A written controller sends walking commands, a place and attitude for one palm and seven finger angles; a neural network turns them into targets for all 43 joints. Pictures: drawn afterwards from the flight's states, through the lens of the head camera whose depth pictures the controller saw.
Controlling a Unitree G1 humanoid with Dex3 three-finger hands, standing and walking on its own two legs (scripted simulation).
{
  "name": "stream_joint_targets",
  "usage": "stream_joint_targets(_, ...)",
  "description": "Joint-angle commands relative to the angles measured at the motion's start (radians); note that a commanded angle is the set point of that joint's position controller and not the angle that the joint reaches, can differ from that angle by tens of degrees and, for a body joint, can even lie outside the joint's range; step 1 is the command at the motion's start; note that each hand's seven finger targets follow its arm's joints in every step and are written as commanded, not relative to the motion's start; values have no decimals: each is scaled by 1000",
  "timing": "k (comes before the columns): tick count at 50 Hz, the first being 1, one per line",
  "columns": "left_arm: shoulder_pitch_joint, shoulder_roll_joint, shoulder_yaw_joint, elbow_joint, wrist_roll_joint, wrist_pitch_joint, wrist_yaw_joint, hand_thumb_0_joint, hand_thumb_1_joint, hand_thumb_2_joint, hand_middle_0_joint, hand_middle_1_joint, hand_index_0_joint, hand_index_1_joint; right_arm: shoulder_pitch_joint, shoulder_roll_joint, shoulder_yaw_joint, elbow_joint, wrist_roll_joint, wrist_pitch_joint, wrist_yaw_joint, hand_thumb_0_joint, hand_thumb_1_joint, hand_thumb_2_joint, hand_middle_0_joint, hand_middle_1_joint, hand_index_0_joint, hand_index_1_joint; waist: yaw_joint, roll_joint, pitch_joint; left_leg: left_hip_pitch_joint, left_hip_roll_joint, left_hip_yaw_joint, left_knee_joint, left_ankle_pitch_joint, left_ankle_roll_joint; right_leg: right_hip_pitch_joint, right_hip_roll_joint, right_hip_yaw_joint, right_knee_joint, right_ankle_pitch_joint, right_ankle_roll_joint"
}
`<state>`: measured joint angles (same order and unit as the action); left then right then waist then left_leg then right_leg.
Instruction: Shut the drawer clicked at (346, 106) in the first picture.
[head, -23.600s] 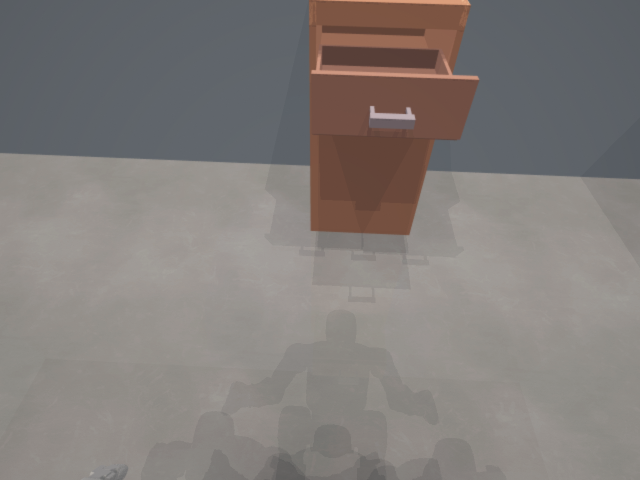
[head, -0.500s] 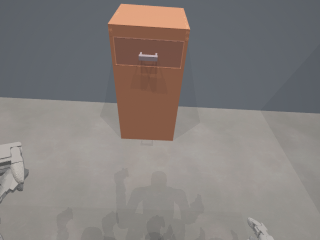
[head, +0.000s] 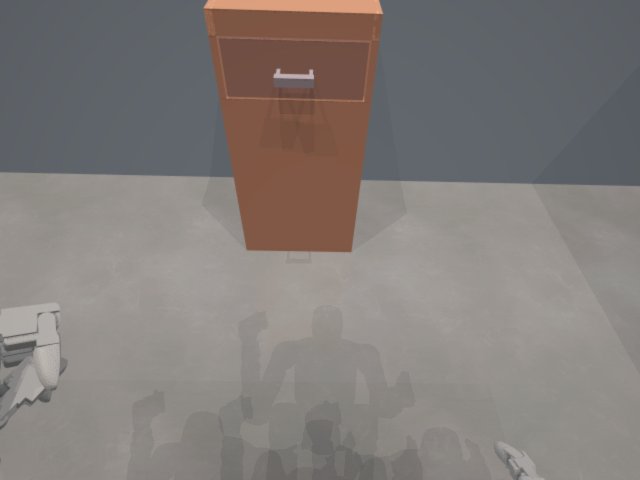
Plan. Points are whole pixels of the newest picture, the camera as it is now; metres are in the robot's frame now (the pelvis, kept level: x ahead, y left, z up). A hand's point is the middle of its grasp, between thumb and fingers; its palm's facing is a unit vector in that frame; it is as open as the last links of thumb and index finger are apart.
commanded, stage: stop stepping back and stand still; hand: left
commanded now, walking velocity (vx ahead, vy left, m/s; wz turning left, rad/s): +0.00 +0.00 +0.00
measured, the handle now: (294, 76) +1.06 +0.12 +0.00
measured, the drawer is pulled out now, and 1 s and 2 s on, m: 0.00 0.00 0.00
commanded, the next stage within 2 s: let the arm hang, fingers relaxed in 0.34 s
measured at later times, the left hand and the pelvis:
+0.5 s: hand (82, 360) +0.21 +0.25 +0.10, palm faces +0.24 -0.82 -0.51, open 3.2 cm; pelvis +0.01 +0.01 +0.00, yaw +1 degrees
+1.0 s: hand out of the picture +0.00 +0.23 -0.15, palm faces -0.01 -0.96 -0.28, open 5.1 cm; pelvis +0.00 +0.01 +0.01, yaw +1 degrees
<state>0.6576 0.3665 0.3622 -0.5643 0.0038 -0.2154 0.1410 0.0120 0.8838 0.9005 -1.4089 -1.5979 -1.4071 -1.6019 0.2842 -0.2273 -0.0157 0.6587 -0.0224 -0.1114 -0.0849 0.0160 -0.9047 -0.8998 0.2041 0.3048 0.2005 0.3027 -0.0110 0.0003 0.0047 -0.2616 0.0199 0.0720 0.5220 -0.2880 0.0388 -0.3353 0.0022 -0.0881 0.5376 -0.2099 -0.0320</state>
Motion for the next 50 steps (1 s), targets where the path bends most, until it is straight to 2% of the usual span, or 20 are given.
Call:
stream_joint_targets(1, -81, 213, 155, -301, -2, -91, 39, 0, 900, 900, -1400, -1600, -1400, -1600, -144, -92, -29, -182, 12, -70, -1, 0, -900, -900, 200, 300, 200, 300, 32, 236, -64, 34, 260, -299, -267, 140, 93, 11, -34, 71, 134, -170, 51)
stream_joint_targets(2, -82, 228, 174, -290, 3, -91, 35, 0, 900, 900, -1400, -1600, -1400, -1600, -149, -80, -25, -164, 8, -79, -1, 0, -900, -900, 200, 300, 200, 300, 22, 251, -48, 10, 236, -253, -271, 175, 69, 35, -40, 57, 122, -170, 40)
stream_joint_targets(4, -50, 216, 172, -249, 0, -87, 34, 0, 900, 900, -1400, -1600, -1400, -1600, -134, -83, -24, -169, 18, -78, 6, 0, -900, -900, 200, 300, 200, 300, 18, 196, -20, -4, 200, -179, -183, 334, 49, 105, -39, 50, 7, -43, 34)
stream_joint_targets(6, -21, 189, 158, -190, -12, -87, 27, 0, 900, 900, -1400, -1600, -1400, -1600, -136, -86, -29, -171, 29, -69, 14, 0, -900, -900, 200, 300, 200, 300, 6, 73, -57, -22, 124, -109, -75, 385, 11, 216, -68, 112, -67, 271, 17)
stream_joint_targets(7, -4, 176, 153, -149, -23, -85, 22, 0, 900, 900, -1400, -1600, -1400, -1600, -133, -88, -34, -174, 32, -62, 18, 0, -900, -900, 200, 300, 200, 300, -5, 17, -80, -23, 90, -80, -47, 352, -11, 229, -100, 165, -65, 396, 4)
stream_joint_targets(10, 41, 134, 123, -80, -45, -63, 11, 0, 900, 900, -1400, -1600, -1400, -1600, -128, -94, -44, -175, 40, -36, 22, 0, -900, -900, 200, 300, 200, 300, -11, -62, -107, -1, 60, -55, -25, 198, -25, 209, -142, 227, -117, 369, -8)
stream_joint_targets(14, 9, 161, 126, -151, -42, -57, 12, 0, 900, 900, -1400, -1600, -1400, -1600, -156, -84, -31, -193, 34, -17, 13, 0, -900, -900, 200, 300, 200, 300, -5, -61, -107, 46, 54, -61, -73, 146, -11, 162, -129, 218, -164, 208, 5)
stream_joint_targets(19, -31, 173, 124, -222, -32, -56, 20, 0, 900, 900, -1400, -1600, -1400, -1600, -177, -85, -21, -214, 25, -15, -2, 0, -900, -900, 200, 300, 200, 300, 9, 73, -71, 34, 89, -103, -158, 151, 5, 154, -76, 169, -126, 136, 20)
stream_joint_targets(21, -53, 181, 128, -242, -30, -60, 23, 0, 900, 900, -1400, -1600, -1400, -1600, -177, -84, -21, -216, 25, -22, -7, 0, -900, -900, 200, 300, 200, 300, 10, 83, -77, 32, 91, -107, -161, 182, 2, 176, -72, 157, -107, 175, 20)
stream_joint_targets(22, -188, 59, -267, 661, 46, 81, -128, 0, 900, 900, -1400, -1600, -1400, -1600, -215, -291, -81, 37, 25, -72, 97, 0, -900, -900, 200, 300, 200, 300, -42, 93, -2, -22, 110, -112, 26, 391, 17, 20, -143, 93, 32, 355, 11)
stream_joint_targets(23, -176, 45, -230, 684, 28, 166, -141, 0, 900, 900, -1360, -1557, -1360, -1557, -129, -231, -75, 19, 34, -2, 102, 0, -900, -900, 200, 300, 200, 300, -28, 95, -97, 15, 107, -105, -2, 375, 1, 38, -126, 131, -1, 248, 8)
stream_joint_targets(24, -171, 22, -241, 679, 27, 189, -143, 0, 900, 900, -1320, -1513, -1320, -1513, -128, -211, -64, 3, 34, 17, 99, 0, -900, -900, 200, 300, 200, 300, -22, 103, -87, 0, 115, -117, -15, 307, 4, 24, -112, 114, -2, 142, 16)
stream_joint_targets(26, -252, 20, -254, 766, 28, 188, -141, 0, 900, 900, -1240, -1427, -1240, -1427, -124, -199, -48, 15, 20, 33, 98, 0, -900, -900, 200, 300, 200, 300, -6, -12, -109, -51, 129, -172, -34, 283, 31, 51, -96, 100, 16, 93, 10)
stream_joint_targets(29, -346, 61, -270, 939, 30, 193, -137, 0, 900, 900, -1120, -1297, -1120, -1297, -132, -229, -40, 41, 6, 57, 90, 0, -900, -900, 200, 300, 200, 300, 0, -190, -109, -30, 104, -175, -36, 266, 29, 102, -117, 141, -33, 169, -17)
stream_joint_targets(30, -379, 75, -277, 998, 29, 196, -135, 0, 900, 900, -1080, -1253, -1080, -1253, -128, -229, -39, 51, 4, 66, 89, 0, -900, -900, 200, 300, 200, 300, -3, -180, -99, -18, 88, -164, -42, 273, 23, 106, -123, 150, -32, 186, -28)
stream_joint_targets(33, -428, 75, -302, 1164, 18, 208, -129, 0, 900, 900, -960, -1123, -960, -1123, -151, -218, -24, 106, -3, 86, 86, 0, -900, -900, 200, 300, 200, 300, 8, 22, -52, -6, 92, -159, -125, 224, 19, 114, -107, 156, -63, 89, -16)
stream_joint_targets(36, -435, 68, -320, 1294, 15, 209, -128, 0, 900, 900, -840, -993, -840, -993, -147, -194, -12, 161, 0, 98, 84, 0, -900, -900, 200, 300, 200, 300, 13, 79, -36, -13, 89, -153, -173, 93, 13, 142, -101, 165, -130, -9, -11)
stream_joint_targets(42, -447, 59, -325, 1475, 10, 203, -129, 0, 900, 900, -600, -733, -600, -733, -82, -165, -14, 272, 1, 114, 76, 0, -900, -900, 200, 300, 200, 300, 1, 103, -2, 16, 72, -135, -205, -82, 4, 109, -108, 186, -239, -146, -26)
stream_joint_targets(47, -461, 59, -324, 1565, 9, 198, -127, 0, 900, 900, -400, -517, -400, -517, -33, -165, -20, 337, 5, 112, 70, 0, -900, -900, 200, 300, 200, 300, -3, 9, 2, 49, 80, -129, -205, -23, 6, 112, -115, 173, -264, -121, -26)
stream_joint_targets(50, -464, 62, -323, 1599, 8, 196, -125, 0, 900, 900, -280, -387, -280, -387, -27, -169, -22, 366, 6, 109, 68, 0, -900, -900, 200, 300, 200, 300, 0, 9, 9, 63, 87, -128, -210, 22, 7, 117, -116, 164, -260, -83, -26)
